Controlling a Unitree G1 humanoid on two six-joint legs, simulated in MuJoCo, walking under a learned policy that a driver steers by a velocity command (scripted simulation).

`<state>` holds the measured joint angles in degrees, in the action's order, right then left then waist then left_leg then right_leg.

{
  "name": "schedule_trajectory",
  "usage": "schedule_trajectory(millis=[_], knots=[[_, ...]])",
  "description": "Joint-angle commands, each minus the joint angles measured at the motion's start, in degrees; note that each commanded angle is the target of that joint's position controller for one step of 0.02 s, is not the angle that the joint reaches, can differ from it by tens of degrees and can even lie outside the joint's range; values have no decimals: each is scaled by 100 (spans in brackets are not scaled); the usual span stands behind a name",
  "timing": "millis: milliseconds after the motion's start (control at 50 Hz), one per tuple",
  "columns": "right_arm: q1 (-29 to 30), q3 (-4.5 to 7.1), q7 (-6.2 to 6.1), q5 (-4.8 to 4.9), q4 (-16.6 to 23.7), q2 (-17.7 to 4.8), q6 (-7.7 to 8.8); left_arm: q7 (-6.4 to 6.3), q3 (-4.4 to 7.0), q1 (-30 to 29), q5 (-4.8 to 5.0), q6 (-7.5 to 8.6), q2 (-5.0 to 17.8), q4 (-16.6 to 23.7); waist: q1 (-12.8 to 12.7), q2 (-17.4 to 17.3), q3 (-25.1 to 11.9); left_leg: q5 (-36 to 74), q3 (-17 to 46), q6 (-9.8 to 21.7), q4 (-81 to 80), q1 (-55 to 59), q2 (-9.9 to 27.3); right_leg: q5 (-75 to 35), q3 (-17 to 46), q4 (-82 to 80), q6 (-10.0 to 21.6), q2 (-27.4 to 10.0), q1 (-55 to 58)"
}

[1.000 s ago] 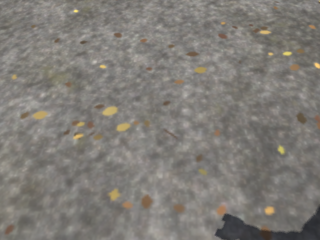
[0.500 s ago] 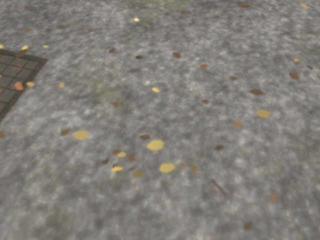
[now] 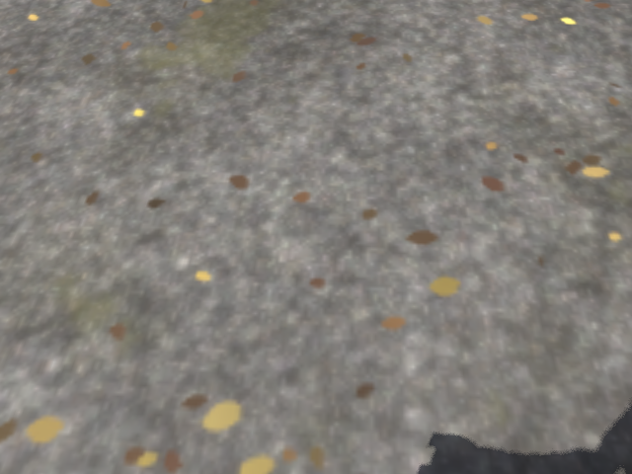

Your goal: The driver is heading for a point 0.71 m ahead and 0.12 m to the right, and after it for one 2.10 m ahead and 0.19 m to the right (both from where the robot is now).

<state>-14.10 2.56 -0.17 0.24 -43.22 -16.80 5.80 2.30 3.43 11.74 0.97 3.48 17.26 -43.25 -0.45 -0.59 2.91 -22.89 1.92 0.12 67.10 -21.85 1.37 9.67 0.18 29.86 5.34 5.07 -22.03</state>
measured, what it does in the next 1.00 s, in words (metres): walks ahead, turning right: left foot, then right foot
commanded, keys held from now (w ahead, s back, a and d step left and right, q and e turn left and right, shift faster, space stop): w+e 0.86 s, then q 0.14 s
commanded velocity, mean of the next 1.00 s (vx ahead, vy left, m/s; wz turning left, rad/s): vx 0.48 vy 0.00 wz -0.53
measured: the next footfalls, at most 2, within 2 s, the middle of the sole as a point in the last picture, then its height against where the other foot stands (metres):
left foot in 0.34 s outside the picture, level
right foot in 0.86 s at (450, 416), level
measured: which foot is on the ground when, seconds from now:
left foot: up 0.00-0.32, down 0.34-0.88, up 0.90-1.00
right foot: down 0.00-0.34, up 0.36-0.84, down 0.86-1.00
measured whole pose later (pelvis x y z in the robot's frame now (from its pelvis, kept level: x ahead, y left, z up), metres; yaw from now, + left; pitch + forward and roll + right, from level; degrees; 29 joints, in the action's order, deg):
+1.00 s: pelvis +0.51 -0.12 +0.00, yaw -33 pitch +1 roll +0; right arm -13.2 2.9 0.0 1.4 -46.0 -18.2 4.1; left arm 2.0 3.1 8.3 0.0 2.1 16.1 -36.7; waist 1.2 -1.1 4.8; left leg -26.0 0.3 -1.4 69.7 -23.8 4.6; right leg 10.0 -2.8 30.5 4.9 3.4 -21.9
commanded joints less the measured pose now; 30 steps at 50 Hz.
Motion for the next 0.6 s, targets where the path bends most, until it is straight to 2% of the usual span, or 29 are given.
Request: schedule_trajectory(millis=[20, 80, 120, 160, 200, 240, 300, 320, 340, 360, 380, 400, 420, 440, 460, 480, 500, 540, 600], knots=[[204, 214, -23, -94, 622, -754, 141, -93, 167, 142, -80, 56, 673, 445, 31, 301, -654, 442, 371, -69, -336, -1465, 435, -889, 2381, -1588, 1196, -1556, 1650], [310, 158, -41, -126, 695, -538, -1, -194, 213, 220, -30, 63, 815, 441, 86, 288, -425, 838, 167, -327, -1167, -1393, 391, -1493, 1844, -1746, 1193, -1368, 1025], [730, 99, -38, -137, 804, -401, -8, -261, 251, 338, 7, 39, 915, 399, -52, 326, -306, 1702, 108, -429, -2071, -1240, 268, -1401, 1527, -1742, 991, -1111, 773], [1139, 53, -2, -106, 885, -293, 28, -303, 261, 491, 32, -11, 924, 350, -235, 431, -280, 2468, 59, -461, -2943, -878, 61, -1122, 1371, -1645, 789, -909, 619], [1482, 55, 49, -33, 968, -322, 70, -325, 270, 736, 49, -59, 935, 275, -392, 481, -277, 2847, 51, -464, -3424, -610, -109, -818, 1547, -1552, 711, -956, 659], [1623, 98, 94, 11, 1026, -444, 110, -339, 269, 890, 78, -104, 896, 219, -413, 522, -276, 2718, 201, -393, -3765, -568, -156, -583, 1881, -1271, 652, -1083, 1008], [1347, 200, 127, 32, 973, -658, 180, -359, 289, 827, 44, -154, 880, 243, -185, 724, -322, 2068, 296, -140, -4000, -252, -140, -678, 2372, -720, 504, -1283, 1464], [930, 259, 107, 20, 861, -733, 205, -350, 268, 730, 32, -166, 802, 283, 58, 748, -468, 2052, 191, 8, -4214, 327, -156, -906, 2349, -384, 397, -1156, 1410], [312, 344, 69, -57, 764, -915, 235, -321, 184, 695, -4, -151, 570, 348, 370, 612, -983, 1998, 396, 264, -4186, 1432, 176, -1003, 2108, 498, 218, -860, 1141], [-560, 421, 16, -111, 700, -1239, 214, -310, 57, 826, -132, -134, 227, 465, 641, -167, -1850, 1627, 1464, 592, -4086, 2945, 1200, 266, 1530, 2131, -9, -406, 372], [-813, 504, 76, -132, 476, -1563, 129, -295, -10, 1614, 90, -71, 58, 643, 196, -2217, -2258, 133, 4243, 1481, -4747, 4268, 2295, 2549, 996, 3778, -296, 137, -1639], [-568, 377, 90, -22, 626, -941, 107, -316, 102, 1448, 150, -80, 703, 446, 360, -1273, -1693, -974, 4257, 1315, -4988, 3870, 2211, 2206, 1153, 4394, -379, -367, -2190], [-343, 298, 56, -13, 655, -656, 72, -308, 184, 799, 105, -110, 950, 534, 512, -700, -1005, -666, 3232, 1068, -5031, 3189, 1952, 1645, 973, 4478, -422, -536, -2288], [-104, 257, 53, -71, 658, -599, 44, -314, 183, 518, 50, -133, 859, 596, 417, -293, -652, 173, 2530, 965, -5119, 2542, 1707, 1256, 825, 4373, -470, -721, -2099], [33, 227, 46, -90, 595, -495, 29, -293, 200, 339, 2, -131, 781, 673, 336, -286, -369, 801, 2021, 959, -5237, 2109, 1505, 1011, 819, 4112, -495, -868, -2026], [90, 204, 32, -122, 556, -450, 43, -254, 200, 384, 39, -152, 670, 699, 216, -473, -304, 1155, 1595, 906, -5372, 1807, 1364, 862, 783, 3957, -499, -1008, -1779], [106, 206, 32, -102, 512, -413, 65, -234, 186, 427, 76, -183, 555, 710, 178, -584, -283, 1340, 1304, 925, -5506, 1673, 1279, 804, 698, 3831, -516, -1060, -1681], [88, 243, 36, -49, 403, -490, 101, -217, 147, 306, 66, -240, 371, 797, 150, -530, -194, 1738, 872, 1033, -5702, 1561, 1307, 685, 599, 3559, -573, -1135, -1792], [37, 318, 22, -63, 253, -700, 90, -185, 104, -1, 26, -249, 274, 934, 184, -346, -146, 2355, 342, 1123, -5829, 1722, 1378, 100, 557, 2867, -667, -1202, -2046]])
Keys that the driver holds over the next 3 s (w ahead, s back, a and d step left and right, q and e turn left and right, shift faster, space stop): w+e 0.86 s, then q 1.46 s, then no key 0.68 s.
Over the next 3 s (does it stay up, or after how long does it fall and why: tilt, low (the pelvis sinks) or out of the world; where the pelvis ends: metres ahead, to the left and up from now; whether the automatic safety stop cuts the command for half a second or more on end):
stays up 0.69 -0.20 0.00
